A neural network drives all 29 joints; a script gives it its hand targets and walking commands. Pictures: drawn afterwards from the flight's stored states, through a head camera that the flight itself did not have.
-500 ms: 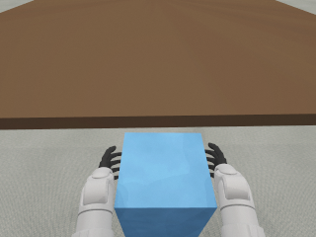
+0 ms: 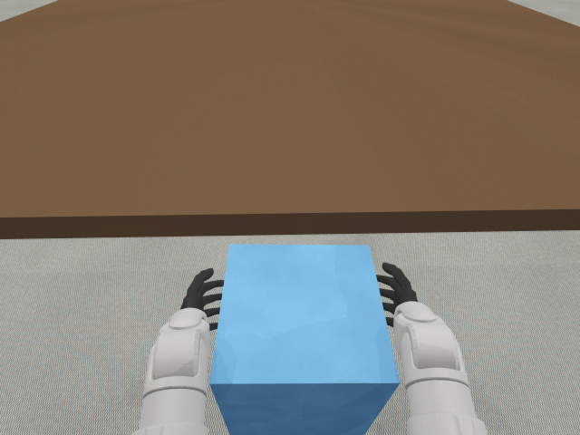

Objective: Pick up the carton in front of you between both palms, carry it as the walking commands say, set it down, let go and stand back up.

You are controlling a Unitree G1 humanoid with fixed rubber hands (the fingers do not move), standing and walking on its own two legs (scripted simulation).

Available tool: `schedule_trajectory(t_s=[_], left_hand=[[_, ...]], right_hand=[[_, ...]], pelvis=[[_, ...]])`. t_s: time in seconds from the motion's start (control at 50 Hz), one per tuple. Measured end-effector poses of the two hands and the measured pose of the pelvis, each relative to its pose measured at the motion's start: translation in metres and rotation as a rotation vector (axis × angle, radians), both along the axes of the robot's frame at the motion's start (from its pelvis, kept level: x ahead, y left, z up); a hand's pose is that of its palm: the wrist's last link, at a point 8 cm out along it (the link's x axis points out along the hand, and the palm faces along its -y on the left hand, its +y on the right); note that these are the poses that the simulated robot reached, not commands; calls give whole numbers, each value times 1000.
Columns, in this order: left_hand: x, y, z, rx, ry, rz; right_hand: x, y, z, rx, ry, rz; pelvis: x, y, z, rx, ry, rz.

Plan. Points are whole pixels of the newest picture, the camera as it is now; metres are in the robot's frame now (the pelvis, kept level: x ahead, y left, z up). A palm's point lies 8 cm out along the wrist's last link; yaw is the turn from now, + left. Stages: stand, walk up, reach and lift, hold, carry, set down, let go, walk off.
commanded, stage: hold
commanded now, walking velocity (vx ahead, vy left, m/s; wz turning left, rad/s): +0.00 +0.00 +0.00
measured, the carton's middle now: (298, 345) +0.28 +0.00 -0.03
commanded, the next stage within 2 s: carry in 0.04 s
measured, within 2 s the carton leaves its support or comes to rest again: neither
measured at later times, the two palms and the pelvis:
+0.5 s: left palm (209, 245) +0.40 +0.14 +0.08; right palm (396, 240) +0.40 -0.16 +0.09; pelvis +0.13 -0.01 +0.00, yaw -1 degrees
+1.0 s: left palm (256, 158) +0.70 +0.08 +0.06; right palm (386, 160) +0.69 -0.22 +0.05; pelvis +0.43 -0.06 -0.02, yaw -1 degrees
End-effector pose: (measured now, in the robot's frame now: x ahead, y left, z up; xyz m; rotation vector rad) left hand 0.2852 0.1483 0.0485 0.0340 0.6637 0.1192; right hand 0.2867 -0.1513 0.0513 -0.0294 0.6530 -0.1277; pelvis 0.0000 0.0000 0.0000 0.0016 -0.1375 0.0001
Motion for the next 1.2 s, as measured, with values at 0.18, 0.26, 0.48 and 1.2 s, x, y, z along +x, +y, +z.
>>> schedule_trajectory(t_s=[0.18,0.26,0.48,1.2], left_hand=[[16,-8,7,-1,-30,-4],[36,-26,18,-17,-50,-9],[102,-15,37,-51,-2,50],[524,-71,22,-37,100,71]], right_hand=[[12,-8,4,17,-30,-20],[24,-25,12,36,-51,-51],[103,-14,36,75,-2,-47],[527,-70,13,91,101,-35]], pelvis=[[15,-5,-5,6,125,-45],[34,-16,-9,-4,164,-34],[119,-12,-1,34,237,-17],[546,-72,6,33,228,-18]])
